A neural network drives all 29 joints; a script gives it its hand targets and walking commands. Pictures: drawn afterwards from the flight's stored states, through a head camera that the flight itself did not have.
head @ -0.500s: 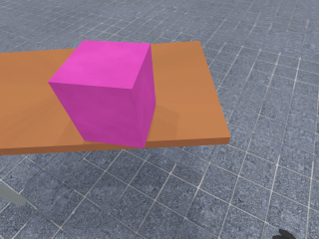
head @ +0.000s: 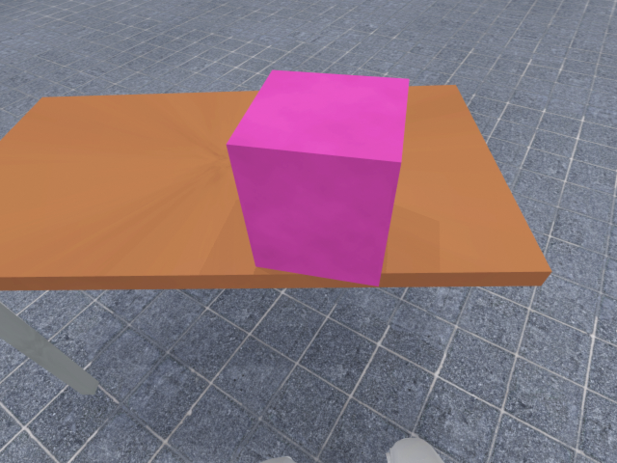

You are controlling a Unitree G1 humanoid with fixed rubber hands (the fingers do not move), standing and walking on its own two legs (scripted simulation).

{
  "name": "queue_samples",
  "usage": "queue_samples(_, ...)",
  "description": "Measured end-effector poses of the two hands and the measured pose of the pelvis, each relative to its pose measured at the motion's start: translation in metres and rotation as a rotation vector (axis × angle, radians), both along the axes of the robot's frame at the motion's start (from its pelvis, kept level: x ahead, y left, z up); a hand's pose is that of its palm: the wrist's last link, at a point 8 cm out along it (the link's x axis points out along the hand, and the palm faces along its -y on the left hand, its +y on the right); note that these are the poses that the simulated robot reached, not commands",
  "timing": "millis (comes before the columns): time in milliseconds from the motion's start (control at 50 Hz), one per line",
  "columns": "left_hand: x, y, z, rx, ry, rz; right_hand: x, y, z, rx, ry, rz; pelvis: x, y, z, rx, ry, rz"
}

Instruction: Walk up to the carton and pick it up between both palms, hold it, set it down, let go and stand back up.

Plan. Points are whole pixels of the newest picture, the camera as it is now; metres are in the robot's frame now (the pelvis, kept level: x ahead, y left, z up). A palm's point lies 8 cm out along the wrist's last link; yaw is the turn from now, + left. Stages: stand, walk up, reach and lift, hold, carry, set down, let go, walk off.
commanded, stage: walk up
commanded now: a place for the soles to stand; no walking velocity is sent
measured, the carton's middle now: (326, 180) +0.52 +0.00 +0.08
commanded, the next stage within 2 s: none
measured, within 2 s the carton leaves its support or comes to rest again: neither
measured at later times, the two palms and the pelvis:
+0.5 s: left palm out of the picture +0.04 +0.49 -0.13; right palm out of the picture +0.15 -0.15 -0.09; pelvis +0.04 +0.16 -0.01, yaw +3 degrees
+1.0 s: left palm out of the picture +0.16 +0.46 -0.12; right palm out of the picture +0.13 -0.17 -0.06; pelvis +0.08 +0.15 +0.02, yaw +3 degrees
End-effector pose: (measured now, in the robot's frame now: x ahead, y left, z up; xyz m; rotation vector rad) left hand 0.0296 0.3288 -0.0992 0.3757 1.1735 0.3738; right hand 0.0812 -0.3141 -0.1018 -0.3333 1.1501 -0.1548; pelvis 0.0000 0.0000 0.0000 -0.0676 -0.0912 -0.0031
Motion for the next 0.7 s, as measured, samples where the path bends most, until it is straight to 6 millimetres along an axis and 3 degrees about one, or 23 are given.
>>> queue_samples(80,0.005,0.022,0.014,-0.020,-0.004,0.011,-0.003,0.026,0.018,-0.012,0.033,0.001,0.007,0.023,0.018,-0.008,0.005,0.016)
queue_samples(140,-0.005,0.038,0.024,-0.029,0.039,0.032,0.008,0.041,0.031,-0.024,0.036,0.004,0.015,0.040,0.031,-0.008,0.013,0.027)
queue_samples(200,-0.031,0.053,0.033,-0.025,0.121,0.061,0.026,0.057,0.038,-0.024,0.028,0.009,0.024,0.055,0.037,-0.008,0.025,0.033)
queue_samples(240,-0.058,0.064,0.035,-0.007,0.186,0.093,0.045,0.068,0.036,-0.025,0.014,0.022,0.029,0.064,0.035,-0.005,0.029,0.042)
queue_samples(300,-0.103,0.081,0.020,0.024,0.281,0.162,0.079,0.083,0.027,-0.050,-0.042,0.067,0.033,0.078,0.014,-0.011,0.012,0.066)
queue_samples(340,-0.108,0.093,0.012,0.019,0.289,0.182,0.090,0.099,0.025,-0.052,-0.064,0.081,0.037,0.092,0.009,-0.025,-0.006,0.077)
queue_samples(380,-0.092,0.110,0.005,0.012,0.253,0.166,0.096,0.117,0.024,-0.050,-0.079,0.084,0.041,0.110,0.005,-0.024,-0.004,0.079)
queue_samples(440,-0.044,0.142,-0.013,-0.016,0.170,0.106,0.094,0.142,0.015,-0.066,-0.108,0.076,0.043,0.140,-0.007,-0.012,0.013,0.060)
queue_samples(500,0.015,0.161,-0.027,-0.053,0.062,0.052,0.069,0.164,0.008,-0.089,-0.078,0.037,0.045,0.160,-0.011,0.008,-0.008,0.049)
queue_samples(580,0.079,0.166,-0.020,-0.113,-0.065,0.011,0.038,0.178,0.030,-0.135,-0.001,-0.021,0.055,0.173,0.008,-0.006,-0.016,0.051)
queue_samples(640,0.103,0.168,-0.016,-0.149,-0.082,-0.005,0.030,0.180,0.047,-0.187,0.027,-0.036,0.059,0.181,0.018,-0.013,0.003,0.050)
queue_samples(700,0.114,0.170,-0.016,-0.172,-0.070,-0.009,0.027,0.182,0.054,-0.212,0.048,-0.044,0.063,0.185,0.022,-0.019,0.019,0.049)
